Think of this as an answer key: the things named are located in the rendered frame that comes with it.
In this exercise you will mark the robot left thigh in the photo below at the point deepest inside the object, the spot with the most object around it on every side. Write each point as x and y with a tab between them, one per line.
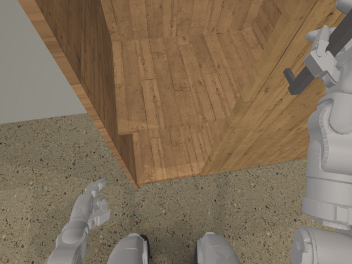
130	250

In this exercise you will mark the handle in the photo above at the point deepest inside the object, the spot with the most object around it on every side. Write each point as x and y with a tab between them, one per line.
337	40

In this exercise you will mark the left robot forearm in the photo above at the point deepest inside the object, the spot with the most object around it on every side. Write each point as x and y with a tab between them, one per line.
71	244

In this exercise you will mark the robot right hand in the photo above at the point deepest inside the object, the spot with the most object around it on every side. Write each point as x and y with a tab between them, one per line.
323	64

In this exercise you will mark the right robot forearm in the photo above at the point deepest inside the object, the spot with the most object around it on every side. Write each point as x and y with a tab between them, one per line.
328	197

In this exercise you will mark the robot left hand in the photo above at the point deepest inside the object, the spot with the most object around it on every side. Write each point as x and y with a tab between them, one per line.
85	208

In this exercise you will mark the left robot foot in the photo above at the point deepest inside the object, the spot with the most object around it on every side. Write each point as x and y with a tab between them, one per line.
148	246

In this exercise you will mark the wardrobe door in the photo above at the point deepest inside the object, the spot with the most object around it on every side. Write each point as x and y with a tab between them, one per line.
267	124

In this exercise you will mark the right robot upper arm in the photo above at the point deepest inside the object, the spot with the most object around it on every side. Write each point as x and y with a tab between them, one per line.
319	246

